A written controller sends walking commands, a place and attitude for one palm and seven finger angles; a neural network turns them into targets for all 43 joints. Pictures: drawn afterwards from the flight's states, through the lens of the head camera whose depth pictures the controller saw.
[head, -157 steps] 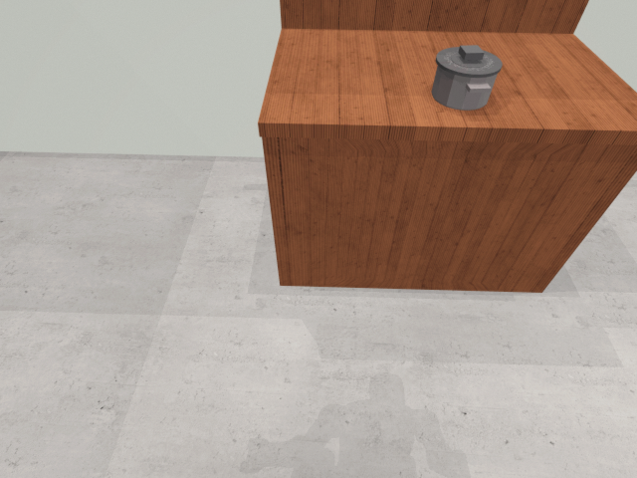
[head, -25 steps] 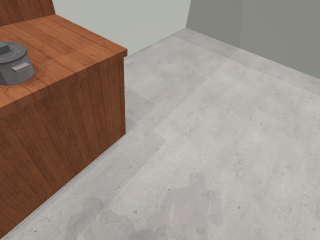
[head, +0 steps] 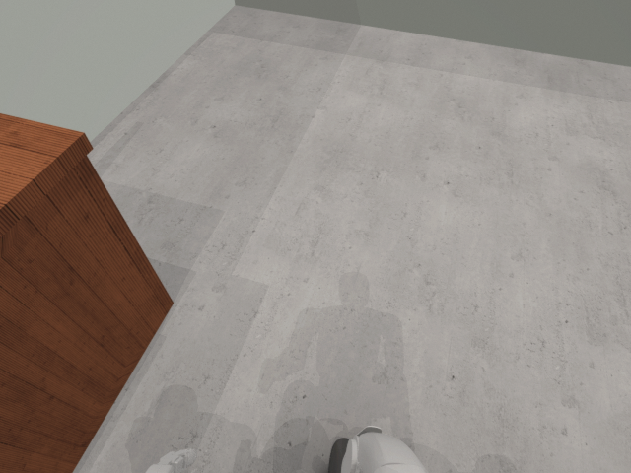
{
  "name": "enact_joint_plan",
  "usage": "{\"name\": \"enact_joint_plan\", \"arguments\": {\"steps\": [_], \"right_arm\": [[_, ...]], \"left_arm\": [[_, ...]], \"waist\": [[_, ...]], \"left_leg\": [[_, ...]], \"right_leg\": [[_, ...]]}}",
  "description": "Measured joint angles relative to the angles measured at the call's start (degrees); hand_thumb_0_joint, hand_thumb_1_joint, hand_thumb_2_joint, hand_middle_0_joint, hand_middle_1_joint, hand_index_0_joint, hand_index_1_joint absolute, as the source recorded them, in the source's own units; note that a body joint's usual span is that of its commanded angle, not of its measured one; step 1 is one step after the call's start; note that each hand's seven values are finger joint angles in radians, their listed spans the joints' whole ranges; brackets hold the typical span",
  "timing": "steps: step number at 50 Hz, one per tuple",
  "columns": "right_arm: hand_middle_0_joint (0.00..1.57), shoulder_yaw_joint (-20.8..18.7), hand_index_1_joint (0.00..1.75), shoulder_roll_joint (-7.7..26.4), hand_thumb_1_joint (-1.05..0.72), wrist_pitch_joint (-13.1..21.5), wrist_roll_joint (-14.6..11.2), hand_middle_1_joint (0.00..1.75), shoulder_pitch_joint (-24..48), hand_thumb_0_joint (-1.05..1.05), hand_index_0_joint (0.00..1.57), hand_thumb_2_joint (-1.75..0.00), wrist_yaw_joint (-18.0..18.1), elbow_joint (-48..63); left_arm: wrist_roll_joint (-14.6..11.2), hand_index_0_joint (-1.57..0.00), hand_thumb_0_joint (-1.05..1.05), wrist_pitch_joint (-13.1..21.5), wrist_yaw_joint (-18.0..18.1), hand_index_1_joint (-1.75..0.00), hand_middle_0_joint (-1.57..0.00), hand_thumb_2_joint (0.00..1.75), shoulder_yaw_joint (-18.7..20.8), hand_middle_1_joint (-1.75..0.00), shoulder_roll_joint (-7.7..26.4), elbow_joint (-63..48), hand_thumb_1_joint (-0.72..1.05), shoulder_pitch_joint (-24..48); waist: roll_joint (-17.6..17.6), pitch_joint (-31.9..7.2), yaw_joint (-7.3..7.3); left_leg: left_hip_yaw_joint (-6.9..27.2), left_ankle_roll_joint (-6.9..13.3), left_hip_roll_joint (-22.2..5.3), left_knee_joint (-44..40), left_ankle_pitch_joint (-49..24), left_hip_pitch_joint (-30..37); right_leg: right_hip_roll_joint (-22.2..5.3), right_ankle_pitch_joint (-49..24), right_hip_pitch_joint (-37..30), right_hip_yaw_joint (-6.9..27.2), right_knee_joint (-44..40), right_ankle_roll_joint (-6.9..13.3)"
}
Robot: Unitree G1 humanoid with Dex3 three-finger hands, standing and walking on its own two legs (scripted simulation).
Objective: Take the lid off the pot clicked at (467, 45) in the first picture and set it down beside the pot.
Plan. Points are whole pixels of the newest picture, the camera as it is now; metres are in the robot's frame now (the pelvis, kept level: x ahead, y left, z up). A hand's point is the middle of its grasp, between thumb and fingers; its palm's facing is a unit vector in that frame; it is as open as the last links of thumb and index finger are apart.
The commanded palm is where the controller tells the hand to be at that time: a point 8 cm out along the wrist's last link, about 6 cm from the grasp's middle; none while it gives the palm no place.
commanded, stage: walk to a spot facing it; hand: left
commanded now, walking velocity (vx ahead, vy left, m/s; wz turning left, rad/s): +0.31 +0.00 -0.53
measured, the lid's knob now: out of the picture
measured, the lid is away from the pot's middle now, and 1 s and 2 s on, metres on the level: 0.00 0.00 0.00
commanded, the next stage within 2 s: turn to face it in 0.14 s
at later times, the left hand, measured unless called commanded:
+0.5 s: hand (204, 430) +0.20 +0.17 -0.15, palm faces +0.04 -0.98 -0.20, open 7.3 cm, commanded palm none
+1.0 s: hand (167, 366) +0.29 +0.24 -0.14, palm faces +0.26 -0.93 -0.26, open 7.4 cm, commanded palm none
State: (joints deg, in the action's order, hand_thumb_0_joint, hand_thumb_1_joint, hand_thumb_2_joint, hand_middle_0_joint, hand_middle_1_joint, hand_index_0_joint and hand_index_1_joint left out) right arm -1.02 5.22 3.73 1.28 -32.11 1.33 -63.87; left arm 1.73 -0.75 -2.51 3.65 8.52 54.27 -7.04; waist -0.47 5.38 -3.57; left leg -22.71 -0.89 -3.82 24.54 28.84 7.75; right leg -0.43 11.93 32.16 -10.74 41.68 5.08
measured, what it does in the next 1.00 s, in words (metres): walks ahead: right foot, then left foot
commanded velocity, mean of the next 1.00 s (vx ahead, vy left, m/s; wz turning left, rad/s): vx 0.05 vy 0.00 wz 0.40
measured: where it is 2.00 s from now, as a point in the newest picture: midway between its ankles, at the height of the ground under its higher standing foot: (331, 457)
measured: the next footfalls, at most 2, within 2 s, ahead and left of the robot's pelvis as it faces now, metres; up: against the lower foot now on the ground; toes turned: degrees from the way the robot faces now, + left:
right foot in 0.04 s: +0.18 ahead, -0.07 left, +0.00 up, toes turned -10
left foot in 0.58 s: +0.32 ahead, +0.10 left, +0.00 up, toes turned +8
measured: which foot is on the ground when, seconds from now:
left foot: down 0.00-0.04, up 0.06-0.56, down 0.58-1.00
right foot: up 0.00-0.02, down 0.04-0.58, up 0.60-1.00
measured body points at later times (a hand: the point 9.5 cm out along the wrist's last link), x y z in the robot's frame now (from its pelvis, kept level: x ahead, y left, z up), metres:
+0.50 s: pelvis +0.19 -0.01 +0.02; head +0.21 -0.01 +0.47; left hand +0.20 +0.22 -0.13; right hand +0.29 -0.24 -0.13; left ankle +0.29 +0.12 -0.68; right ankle +0.14 -0.06 -0.72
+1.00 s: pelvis +0.25 +0.01 +0.02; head +0.26 +0.02 +0.47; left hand +0.28 +0.29 -0.12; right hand +0.33 -0.23 -0.12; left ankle +0.28 +0.09 -0.72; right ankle +0.29 -0.16 -0.66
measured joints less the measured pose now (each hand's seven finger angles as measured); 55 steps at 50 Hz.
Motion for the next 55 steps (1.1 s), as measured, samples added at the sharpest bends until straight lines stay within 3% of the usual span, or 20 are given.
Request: {"name": "enact_joint_plan", "arguments": {"steps": [2,4,6,8,12,16,20,26,29,30,33,35,37,45,55], "right_arm": [[0.20,-0.05,0.30,-0.41,-0.91,-0.69,-0.34,0.30,-0.91,0.01,0.20,-0.90,-0.43,-0.28],[0.20,-0.39,0.30,-0.15,-0.91,-1.74,-1.06,0.30,0.83,0.01,0.20,-0.90,-0.75,-0.10],[0.20,-1.13,0.30,0.65,-0.91,-2.38,-1.05,0.30,4.84,0.01,0.20,-0.90,-0.74,1.02],[0.20,-1.57,0.30,1.42,-0.91,-2.56,-0.78,0.30,9.11,0.01,0.20,-0.90,-0.58,3.23],[0.20,-2.18,0.30,2.86,-0.91,-2.17,-0.19,0.30,16.53,0.01,0.20,-0.90,-0.35,8.11],[0.19,-2.47,0.30,4.45,-0.92,-2.12,0.01,0.30,21.46,0.00,0.19,-0.90,-0.46,10.56],[0.19,-2.11,0.30,5.01,-0.92,-2.59,-0.29,0.30,23.40,0.00,0.19,-0.90,-0.72,9.98],[0.19,-1.06,0.30,3.88,-0.91,-3.87,-0.59,0.30,23.42,0.00,0.19,-0.90,-1.30,7.65],[0.19,-0.64,0.30,3.11,-0.91,-3.87,-0.33,0.30,22.78,0.00,0.20,-0.90,-1.58,7.81],[0.19,-0.65,0.30,2.98,-0.91,-3.64,-0.05,0.30,22.55,0.00,0.20,-0.90,-1.61,8.10],[0.20,-0.93,0.30,2.88,-0.92,-3.33,-0.59,0.30,22.20,0.00,0.20,-0.90,-1.19,8.81],[0.20,-1.26,0.30,3.50,-0.93,-3.58,-0.66,0.30,21.59,-0.01,0.20,-0.90,-0.73,9.01],[0.20,-1.43,0.30,4.07,-0.93,-3.90,-0.63,0.30,20.83,-0.01,0.20,-0.90,-0.57,8.78],[0.20,-2.40,0.30,5.41,-0.92,-5.10,-0.66,0.30,17.93,0.00,0.20,-0.90,-1.12,8.34],[0.20,-3.88,0.30,7.04,-0.91,-6.03,-0.19,0.30,16.62,0.01,0.20,-0.90,-1.33,9.53]], "left_arm": [[0.20,-0.20,0.01,1.72,0.04,-0.30,-0.19,0.90,-0.24,-0.30,0.51,-0.91,0.91,-0.21],[-0.40,-0.20,0.01,3.13,0.77,-0.30,-0.19,0.90,-0.01,-0.30,0.86,-1.45,0.91,-0.75],[-1.12,-0.20,0.00,3.07,1.64,-0.30,-0.19,0.90,0.05,-0.30,1.10,-0.93,0.91,-1.55],[-1.26,-0.20,0.00,2.99,2.21,-0.30,-0.19,0.90,0.03,-0.30,1.48,0.14,0.91,-3.09],[-0.75,-0.20,0.00,3.45,3.03,-0.30,-0.20,0.90,0.34,-0.30,2.16,1.99,0.93,-6.18],[-0.64,-0.20,0.00,4.04,3.01,-0.30,-0.20,0.90,-0.15,-0.30,1.62,3.25,0.92,-8.58],[-0.62,-0.20,0.00,4.54,3.48,-0.30,-0.20,0.90,-0.95,-0.30,0.60,4.16,0.92,-10.38],[-0.38,-0.20,0.01,3.68,4.03,-0.30,-0.20,0.90,-1.91,-0.30,-0.61,4.94,0.91,-12.28],[-0.56,-0.20,0.01,2.85,4.16,-0.30,-0.20,0.90,-1.76,-0.30,-0.53,5.24,0.91,-13.32],[-0.88,-0.20,0.01,2.36,4.15,-0.30,-0.20,0.90,-1.56,-0.30,-0.45,5.47,0.91,-13.35],[-1.26,-0.20,0.01,0.55,4.38,-0.30,-0.20,0.90,-1.04,-0.30,0.19,5.11,0.91,-11.85],[-0.97,-0.20,0.01,-0.21,4.25,-0.30,-0.20,0.90,-0.38,-0.30,0.75,4.50,0.91,-10.50],[-0.72,-0.20,0.01,-0.69,4.00,-0.30,-0.20,0.90,0.29,-0.30,1.46,3.54,0.91,-8.95],[-0.37,-0.20,0.01,-1.81,3.84,-0.30,-0.19,0.90,1.59,-0.30,4.03,0.37,0.91,-4.85],[-1.02,-0.20,0.01,-1.92,4.04,-0.30,-0.19,0.90,1.03,-0.30,4.30,-2.66,0.91,-1.26]], "waist": [[0.91,-0.36,0.73],[1.25,-0.43,2.12],[0.61,0.26,1.86],[0.52,-0.23,1.45],[0.07,-2.07,1.41],[-1.01,-3.48,2.27],[-1.42,-4.21,3.44],[-0.70,-3.68,5.12],[0.52,-2.94,5.11],[0.90,-2.68,4.81],[1.84,-1.16,4.75],[1.95,-0.97,4.64],[2.03,-1.06,4.60],[0.92,-3.21,3.25],[-1.63,-3.33,0.76]], "left_leg": [[-0.07,-0.52,-2.63,13.10,-0.88,-3.32],[7.09,-0.73,-3.68,36.10,-1.32,-12.83],[14.73,-0.31,-3.58,50.07,-4.76,-21.72],[18.69,-0.36,-4.35,53.66,-8.98,-29.34],[22.03,-1.18,-6.16,48.11,-12.56,-39.89],[22.58,-2.13,-6.28,40.96,-15.98,-44.64],[21.68,-2.29,-4.60,33.01,-17.26,-43.74],[18.04,-1.18,-0.70,19.38,-14.79,-35.61],[16.11,0.48,1.85,11.82,-18.27,-29.59],[16.12,2.73,2.71,10.92,-16.77,-28.58],[16.43,6.20,4.40,12.03,-14.00,-28.03],[17.04,6.10,5.06,10.02,-14.95,-26.85],[17.93,6.28,5.74,7.46,-16.30,-25.71],[22.92,6.03,7.13,2.19,-19.46,-24.64],[29.82,3.45,8.90,3.30,-20.33,-27.95]], "right_leg": [[1.13,-0.94,-5.74,-0.89,-5.17,2.51],[2.25,-0.23,-5.59,-0.15,-1.92,4.46],[3.93,2.29,-8.28,0.19,-2.40,4.13],[5.18,2.08,-11.24,1.02,-5.87,3.09],[6.48,0.58,-15.77,3.31,-12.67,3.38],[6.37,0.42,-19.19,4.92,-16.96,2.65],[5.53,1.89,-22.67,4.74,-18.99,1.56],[3.67,6.90,-27.31,1.58,-17.67,-0.44],[1.65,11.65,-26.96,-0.44,-11.01,-1.96],[0.48,12.95,-24.83,-0.91,-5.26,-2.99],[-0.67,18.45,-14.91,4.31,17.53,-6.26],[-1.54,16.03,-9.82,6.84,24.49,-7.53],[-2.76,12.16,-6.28,8.90,25.85,-8.42],[-4.56,5.51,-2.88,12.73,18.25,-10.55],[0.18,11.03,-9.89,12.22,3.12,-9.73]]}}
